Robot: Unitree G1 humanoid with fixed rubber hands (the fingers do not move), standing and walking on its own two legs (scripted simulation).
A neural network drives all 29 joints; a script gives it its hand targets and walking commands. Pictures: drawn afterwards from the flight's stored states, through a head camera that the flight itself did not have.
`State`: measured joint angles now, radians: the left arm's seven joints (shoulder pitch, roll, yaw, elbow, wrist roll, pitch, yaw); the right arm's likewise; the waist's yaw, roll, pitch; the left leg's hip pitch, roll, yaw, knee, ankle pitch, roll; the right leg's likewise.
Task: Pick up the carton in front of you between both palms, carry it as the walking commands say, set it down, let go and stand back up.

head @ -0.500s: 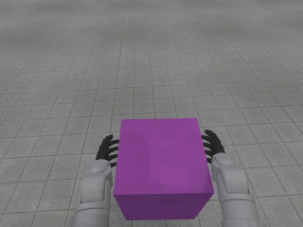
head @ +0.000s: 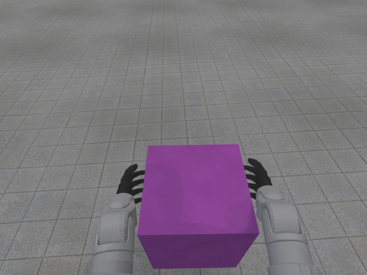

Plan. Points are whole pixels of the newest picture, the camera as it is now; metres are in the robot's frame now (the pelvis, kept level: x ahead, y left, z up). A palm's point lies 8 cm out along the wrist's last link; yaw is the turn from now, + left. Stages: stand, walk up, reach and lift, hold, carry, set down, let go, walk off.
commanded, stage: hold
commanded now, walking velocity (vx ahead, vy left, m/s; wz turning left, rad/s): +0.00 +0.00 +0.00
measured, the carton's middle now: (193, 209) +0.28 +0.00 -0.04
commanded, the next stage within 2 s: set down in 0.68 s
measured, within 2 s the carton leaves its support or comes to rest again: neither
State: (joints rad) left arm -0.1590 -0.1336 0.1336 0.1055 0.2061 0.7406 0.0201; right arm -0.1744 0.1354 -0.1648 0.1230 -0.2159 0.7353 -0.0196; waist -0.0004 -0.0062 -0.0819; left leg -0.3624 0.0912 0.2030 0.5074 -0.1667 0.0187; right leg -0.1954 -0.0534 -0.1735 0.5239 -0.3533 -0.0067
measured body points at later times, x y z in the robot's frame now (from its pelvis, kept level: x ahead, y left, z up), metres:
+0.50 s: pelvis -0.03 +0.02 +0.01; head -0.06 +0.04 +0.46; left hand +0.27 +0.13 +0.03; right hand +0.24 -0.17 +0.04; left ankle +0.06 +0.13 -0.73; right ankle -0.05 -0.10 -0.73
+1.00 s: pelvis -0.03 +0.05 +0.00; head -0.03 +0.08 +0.45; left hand +0.32 +0.15 +0.01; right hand +0.28 -0.15 +0.02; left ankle +0.06 +0.13 -0.73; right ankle -0.05 -0.10 -0.73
